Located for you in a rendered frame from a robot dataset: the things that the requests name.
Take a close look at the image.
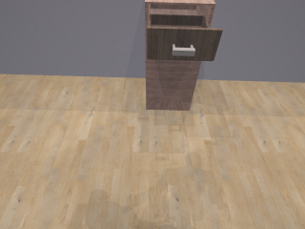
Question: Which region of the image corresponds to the cabinet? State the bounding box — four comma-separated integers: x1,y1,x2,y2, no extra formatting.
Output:
145,0,216,111

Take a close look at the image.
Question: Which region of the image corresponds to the handle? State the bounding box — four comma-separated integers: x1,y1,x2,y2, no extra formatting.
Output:
172,44,195,56

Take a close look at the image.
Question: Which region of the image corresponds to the drawer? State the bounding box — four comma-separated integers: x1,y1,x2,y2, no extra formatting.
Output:
147,14,223,61

